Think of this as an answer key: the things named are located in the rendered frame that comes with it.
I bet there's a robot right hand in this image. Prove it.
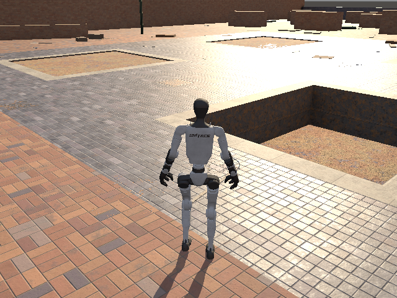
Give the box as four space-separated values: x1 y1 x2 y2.
225 174 239 189

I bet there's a robot right forearm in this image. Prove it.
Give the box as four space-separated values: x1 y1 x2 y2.
224 151 237 176

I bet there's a robot left upper arm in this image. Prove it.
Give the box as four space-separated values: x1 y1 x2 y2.
169 124 187 158

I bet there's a robot left forearm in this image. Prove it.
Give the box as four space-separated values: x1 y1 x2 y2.
162 149 175 174

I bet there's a robot right thigh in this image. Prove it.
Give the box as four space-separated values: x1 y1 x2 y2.
206 174 220 220

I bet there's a robot torso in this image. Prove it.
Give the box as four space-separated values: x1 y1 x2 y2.
185 122 214 186

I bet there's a robot left hand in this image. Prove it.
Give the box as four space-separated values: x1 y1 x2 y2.
159 171 173 187

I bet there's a robot right upper arm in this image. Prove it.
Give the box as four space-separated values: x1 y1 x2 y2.
213 125 230 160

